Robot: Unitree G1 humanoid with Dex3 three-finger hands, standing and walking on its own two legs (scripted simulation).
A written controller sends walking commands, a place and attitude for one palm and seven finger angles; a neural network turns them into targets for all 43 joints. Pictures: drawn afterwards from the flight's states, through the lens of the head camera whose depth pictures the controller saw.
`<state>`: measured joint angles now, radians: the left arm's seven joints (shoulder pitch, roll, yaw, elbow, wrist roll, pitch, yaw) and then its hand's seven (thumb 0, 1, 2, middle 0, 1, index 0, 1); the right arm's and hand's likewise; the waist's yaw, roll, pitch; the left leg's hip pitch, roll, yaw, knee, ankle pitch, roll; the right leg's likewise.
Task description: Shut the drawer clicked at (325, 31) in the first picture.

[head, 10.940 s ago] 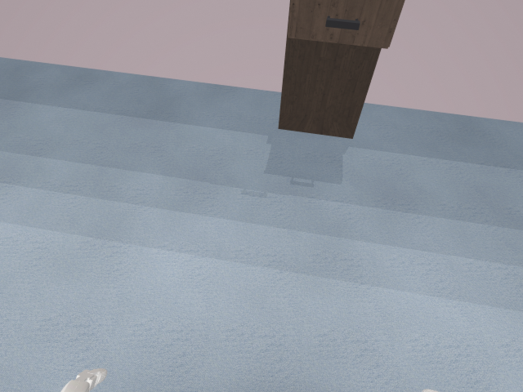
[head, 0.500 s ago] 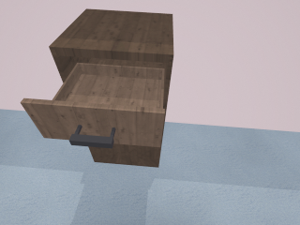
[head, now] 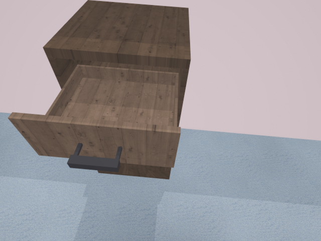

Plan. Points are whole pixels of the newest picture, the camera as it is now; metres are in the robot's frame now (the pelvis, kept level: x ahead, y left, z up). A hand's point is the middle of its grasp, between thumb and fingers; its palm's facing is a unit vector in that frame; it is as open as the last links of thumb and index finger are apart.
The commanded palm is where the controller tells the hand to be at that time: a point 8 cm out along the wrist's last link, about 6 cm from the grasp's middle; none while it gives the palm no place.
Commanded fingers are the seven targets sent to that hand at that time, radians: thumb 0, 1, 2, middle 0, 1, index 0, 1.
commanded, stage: come to a stop and stand still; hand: left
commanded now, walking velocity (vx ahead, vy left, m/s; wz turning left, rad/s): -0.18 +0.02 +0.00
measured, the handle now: (97, 155) +0.32 +0.20 +0.01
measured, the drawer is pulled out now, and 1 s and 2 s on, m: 0.27 0.27 0.27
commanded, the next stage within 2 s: look again from close up in 0.74 s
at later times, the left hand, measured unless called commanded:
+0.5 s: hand out of the picture +0.01 +0.19 -0.17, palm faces -0.03 -0.96 -0.28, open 7.3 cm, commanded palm none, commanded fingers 0.00 0.90 0.90 -0.20 -0.30 -0.20 -0.30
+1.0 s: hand out of the picture -0.01 +0.18 -0.17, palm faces -0.03 -0.98 -0.21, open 7.3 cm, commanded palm none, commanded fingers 0.00 0.90 0.90 -0.20 -0.30 -0.20 -0.30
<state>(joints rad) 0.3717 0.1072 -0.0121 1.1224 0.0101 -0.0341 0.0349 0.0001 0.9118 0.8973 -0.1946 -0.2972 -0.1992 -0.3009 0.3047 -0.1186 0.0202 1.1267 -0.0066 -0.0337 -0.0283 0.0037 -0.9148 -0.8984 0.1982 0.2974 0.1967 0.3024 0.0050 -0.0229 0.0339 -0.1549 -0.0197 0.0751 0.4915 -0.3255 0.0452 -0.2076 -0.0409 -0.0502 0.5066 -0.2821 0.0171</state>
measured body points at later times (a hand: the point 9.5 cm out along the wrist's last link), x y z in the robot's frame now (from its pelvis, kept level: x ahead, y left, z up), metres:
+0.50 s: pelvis -0.05 -0.01 -0.01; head -0.04 -0.02 +0.44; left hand +0.02 +0.24 -0.15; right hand +0.02 -0.26 -0.16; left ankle -0.04 +0.08 -0.74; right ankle -0.01 -0.13 -0.74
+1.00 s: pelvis -0.04 +0.00 +0.00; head -0.01 +0.00 +0.45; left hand -0.01 +0.23 -0.16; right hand -0.02 -0.23 -0.16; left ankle -0.04 +0.08 -0.74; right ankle -0.01 -0.13 -0.74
